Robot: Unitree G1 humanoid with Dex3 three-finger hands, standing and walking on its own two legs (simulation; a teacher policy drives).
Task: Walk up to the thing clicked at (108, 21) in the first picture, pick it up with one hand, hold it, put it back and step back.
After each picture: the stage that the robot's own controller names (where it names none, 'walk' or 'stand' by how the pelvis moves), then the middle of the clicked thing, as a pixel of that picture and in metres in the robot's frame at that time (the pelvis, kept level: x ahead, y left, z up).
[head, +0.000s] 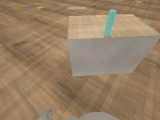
stand; (109, 23) +0.96 -0.14 +0.12
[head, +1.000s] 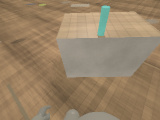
walk; (103, 22) +0.85 -0.04 +0.16
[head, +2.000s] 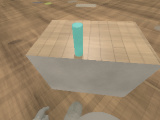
walk; (78, 41) +0.54 +0.17 +0.14
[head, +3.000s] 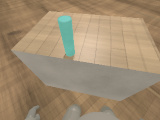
stand; (67, 39) +0.48 +0.20 +0.17
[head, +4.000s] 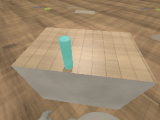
stand; (67, 54) +0.44 +0.20 +0.12
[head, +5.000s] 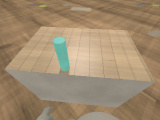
stand; (62, 56) +0.41 +0.21 +0.12
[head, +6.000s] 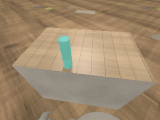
stand; (66, 54) +0.44 +0.20 +0.12
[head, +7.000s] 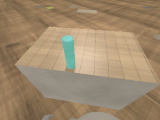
stand; (69, 54) +0.45 +0.17 +0.12
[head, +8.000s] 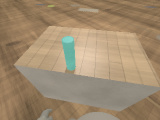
rise first; (69, 55) +0.43 +0.17 +0.12
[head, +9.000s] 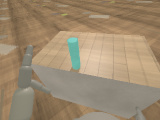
rise first; (74, 55) +0.45 +0.18 +0.12
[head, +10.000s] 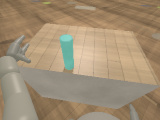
go down; (68, 54) +0.43 +0.17 +0.13
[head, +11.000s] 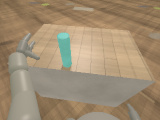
go down; (65, 52) +0.45 +0.18 +0.13
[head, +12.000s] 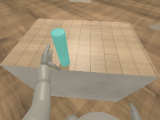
close in; (62, 50) +0.44 +0.19 +0.15
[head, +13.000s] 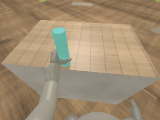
lift; (62, 49) +0.44 +0.19 +0.16
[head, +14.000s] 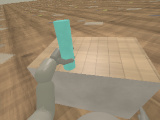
lift; (66, 47) +0.33 +0.16 +0.30
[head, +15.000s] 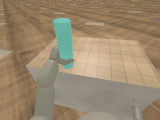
hold; (65, 47) +0.32 +0.17 +0.30
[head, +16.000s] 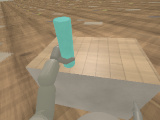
hold; (66, 46) +0.33 +0.15 +0.31
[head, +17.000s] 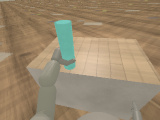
hold; (67, 48) +0.33 +0.15 +0.30
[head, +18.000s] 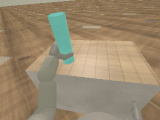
crouch; (63, 42) +0.33 +0.16 +0.34
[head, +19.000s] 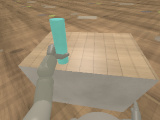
crouch; (60, 43) +0.40 +0.20 +0.27
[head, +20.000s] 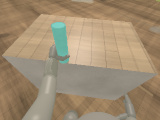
lower; (61, 45) +0.46 +0.19 +0.16
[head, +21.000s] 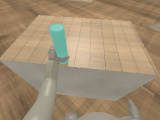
lower; (60, 47) +0.44 +0.19 +0.16
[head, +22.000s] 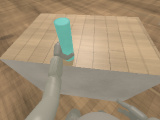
lower; (66, 43) +0.45 +0.16 +0.19
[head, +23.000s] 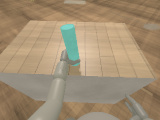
lower; (71, 47) +0.45 +0.11 +0.17
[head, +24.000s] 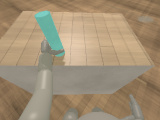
loosen; (52, 37) +0.49 +0.22 +0.18
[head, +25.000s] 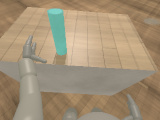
sink last; (59, 35) +0.50 +0.20 +0.18
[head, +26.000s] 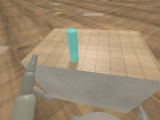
sink last; (73, 47) +0.50 +0.19 +0.16
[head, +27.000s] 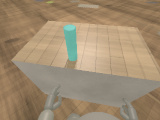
stand; (71, 45) +0.48 +0.18 +0.15
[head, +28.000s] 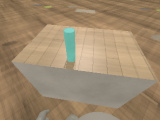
stand; (70, 46) +0.50 +0.19 +0.14
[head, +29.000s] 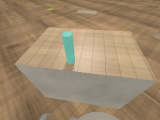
stand; (69, 49) +0.50 +0.20 +0.12
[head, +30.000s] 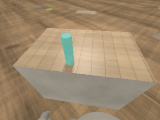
stand; (68, 50) +0.48 +0.20 +0.12
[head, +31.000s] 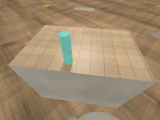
stand; (66, 49) +0.47 +0.22 +0.12
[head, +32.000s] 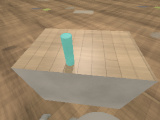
stand; (68, 51) +0.47 +0.21 +0.12
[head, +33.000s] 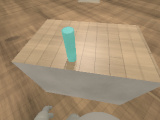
walk; (70, 47) +0.47 +0.19 +0.12
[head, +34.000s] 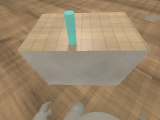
walk; (71, 29) +0.64 +0.21 +0.14
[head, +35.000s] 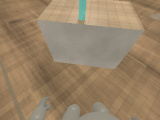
walk; (82, 5) +0.97 +0.18 +0.15
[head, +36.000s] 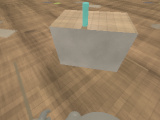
stand; (85, 15) +1.11 +0.18 +0.14
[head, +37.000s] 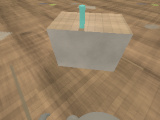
stand; (82, 17) +1.12 +0.17 +0.12
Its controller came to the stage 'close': yes
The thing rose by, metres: 0.22
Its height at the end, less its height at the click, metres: +0.00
